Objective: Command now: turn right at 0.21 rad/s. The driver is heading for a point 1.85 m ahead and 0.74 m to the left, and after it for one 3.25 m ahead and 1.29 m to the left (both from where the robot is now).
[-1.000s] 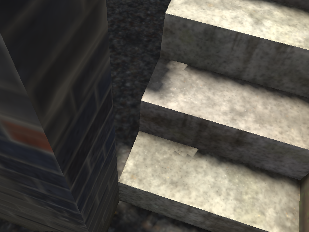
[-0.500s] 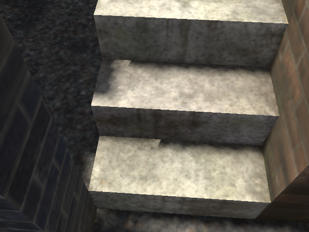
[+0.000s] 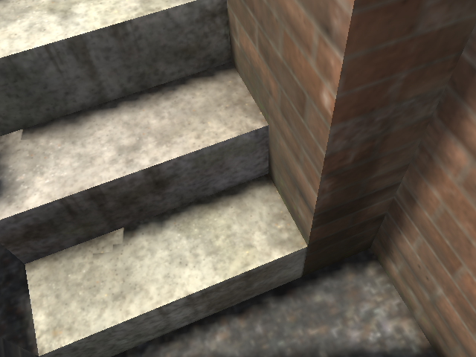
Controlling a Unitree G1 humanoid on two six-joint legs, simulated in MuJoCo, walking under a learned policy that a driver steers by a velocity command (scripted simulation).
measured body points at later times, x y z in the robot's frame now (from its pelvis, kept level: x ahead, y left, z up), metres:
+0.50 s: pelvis -0.02 +0.02 +0.00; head +0.02 +0.06 +0.44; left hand +0.01 +0.32 -0.14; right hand +0.18 -0.22 -0.10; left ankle -0.04 +0.09 -0.73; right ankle +0.01 -0.10 -0.70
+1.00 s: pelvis +0.02 -0.01 +0.00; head +0.06 +0.01 +0.44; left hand -0.06 +0.31 -0.10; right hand +0.29 -0.16 -0.12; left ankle -0.04 +0.10 -0.73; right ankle +0.10 -0.09 -0.74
